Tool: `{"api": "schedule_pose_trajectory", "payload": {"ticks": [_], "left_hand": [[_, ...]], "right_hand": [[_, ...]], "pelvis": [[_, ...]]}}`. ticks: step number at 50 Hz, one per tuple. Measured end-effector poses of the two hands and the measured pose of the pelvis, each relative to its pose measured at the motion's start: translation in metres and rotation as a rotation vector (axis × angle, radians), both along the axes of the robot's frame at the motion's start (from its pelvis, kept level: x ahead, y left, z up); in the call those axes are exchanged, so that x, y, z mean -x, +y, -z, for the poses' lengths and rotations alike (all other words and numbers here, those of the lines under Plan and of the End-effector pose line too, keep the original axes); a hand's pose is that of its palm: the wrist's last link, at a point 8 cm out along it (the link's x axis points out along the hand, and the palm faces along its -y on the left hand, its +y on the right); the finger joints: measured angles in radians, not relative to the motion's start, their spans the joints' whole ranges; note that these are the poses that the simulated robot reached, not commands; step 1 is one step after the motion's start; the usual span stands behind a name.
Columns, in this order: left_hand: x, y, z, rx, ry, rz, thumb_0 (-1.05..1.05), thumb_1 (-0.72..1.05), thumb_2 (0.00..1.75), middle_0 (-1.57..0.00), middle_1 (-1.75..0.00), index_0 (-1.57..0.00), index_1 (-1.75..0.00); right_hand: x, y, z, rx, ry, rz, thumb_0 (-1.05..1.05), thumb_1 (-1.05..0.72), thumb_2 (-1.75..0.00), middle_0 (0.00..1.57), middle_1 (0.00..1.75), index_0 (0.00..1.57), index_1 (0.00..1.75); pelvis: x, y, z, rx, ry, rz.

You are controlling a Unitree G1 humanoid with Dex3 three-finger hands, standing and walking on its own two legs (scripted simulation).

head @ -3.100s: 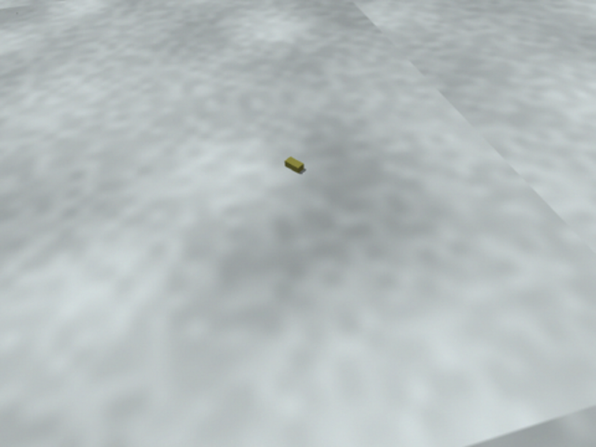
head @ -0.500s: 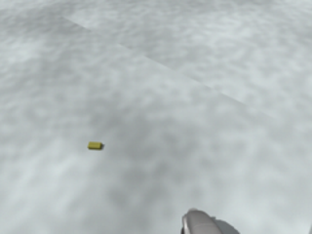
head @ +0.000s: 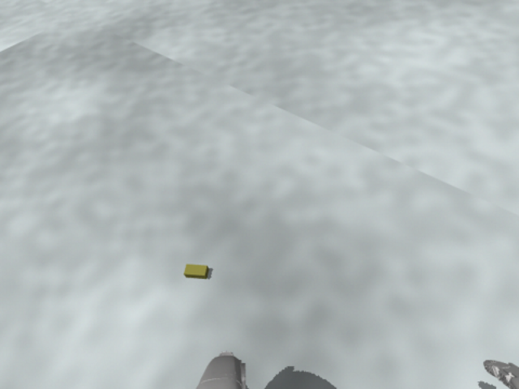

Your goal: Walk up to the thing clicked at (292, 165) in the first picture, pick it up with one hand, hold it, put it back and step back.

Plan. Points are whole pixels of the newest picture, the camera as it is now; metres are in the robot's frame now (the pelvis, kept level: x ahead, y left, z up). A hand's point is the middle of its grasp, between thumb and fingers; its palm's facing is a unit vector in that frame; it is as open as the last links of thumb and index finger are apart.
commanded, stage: walk up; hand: left
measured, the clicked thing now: (196, 271) +0.62 +0.39 -0.74
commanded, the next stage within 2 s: none
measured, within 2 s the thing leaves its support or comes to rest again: neither
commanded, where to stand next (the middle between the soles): +0.22 +0.15 m, yaw -5 degrees
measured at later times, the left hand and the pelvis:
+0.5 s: hand (68, 344) +0.21 +0.41 -0.13, palm faces -0.11 -0.85 -0.51, open 7.3 cm; pelvis +0.11 +0.13 -0.01, yaw -4 degrees
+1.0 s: hand (60, 320) +0.26 +0.47 -0.16, palm faces -0.10 -0.93 -0.35, open 7.3 cm; pelvis +0.16 +0.20 +0.00, yaw -5 degrees
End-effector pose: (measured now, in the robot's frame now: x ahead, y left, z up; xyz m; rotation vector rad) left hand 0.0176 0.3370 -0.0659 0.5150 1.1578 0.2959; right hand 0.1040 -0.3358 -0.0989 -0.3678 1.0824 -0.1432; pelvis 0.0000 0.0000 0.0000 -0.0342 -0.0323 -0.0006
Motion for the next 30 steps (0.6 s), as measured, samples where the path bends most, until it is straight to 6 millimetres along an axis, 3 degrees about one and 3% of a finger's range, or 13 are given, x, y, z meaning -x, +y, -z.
{"api": "schedule_pose_trajectory", "payload": {"ticks": [5, 8, 14, 20, 26, 30], "left_hand": [[-0.024, 0.069, 0.030, -0.019, 0.054, -0.002, 0.00, 0.90, 0.89, -0.21, -0.30, -0.21, -0.30], [-0.049, 0.089, 0.038, -0.012, 0.065, -0.006, 0.00, 0.91, 0.89, -0.21, -0.30, -0.21, -0.30], [-0.112, 0.100, 0.026, 0.055, 0.011, 0.047, 0.00, 0.91, 0.90, -0.21, -0.30, -0.21, -0.30], [-0.159, 0.104, 0.015, 0.056, -0.014, 0.101, 0.00, 0.91, 0.90, -0.21, -0.30, -0.21, -0.30], [-0.190, 0.109, 0.015, 0.026, -0.060, 0.116, 0.00, 0.91, 0.90, -0.21, -0.30, -0.21, -0.30], [-0.195, 0.115, 0.007, 0.046, -0.093, 0.095, 0.00, 0.91, 0.89, -0.21, -0.30, -0.21, -0.30]], "right_hand": [[-0.022, 0.044, -0.002, 0.054, -0.013, 0.011, 0.00, -0.91, -0.89, 0.19, 0.30, 0.20, 0.30], [-0.018, 0.073, -0.006, 0.044, -0.016, 0.041, 0.00, -0.91, -0.89, 0.20, 0.30, 0.20, 0.30], [0.003, 0.118, -0.014, 0.006, 0.061, 0.116, 0.00, -0.90, -0.89, 0.20, 0.30, 0.20, 0.30], [0.007, 0.140, 0.003, -0.023, 0.122, 0.146, 0.00, -0.90, -0.89, 0.20, 0.30, 0.20, 0.30], [-0.018, 0.160, 0.037, -0.072, 0.139, 0.171, 0.00, -0.90, -0.89, 0.20, 0.30, 0.20, 0.30], [-0.048, 0.178, 0.035, -0.092, 0.119, 0.123, 0.00, -0.91, -0.89, 0.20, 0.30, 0.20, 0.30]], "pelvis": [[-0.024, 0.049, 0.019, -0.028, 0.002, 0.007], [-0.037, 0.070, 0.016, -0.006, -0.008, 0.022], [-0.066, 0.097, -0.005, -0.008, -0.008, 0.028], [-0.093, 0.119, -0.005, -0.038, -0.011, 0.052], [-0.113, 0.130, 0.010, -0.022, -0.025, 0.072], [-0.121, 0.140, 0.003, -0.039, -0.036, 0.068]]}}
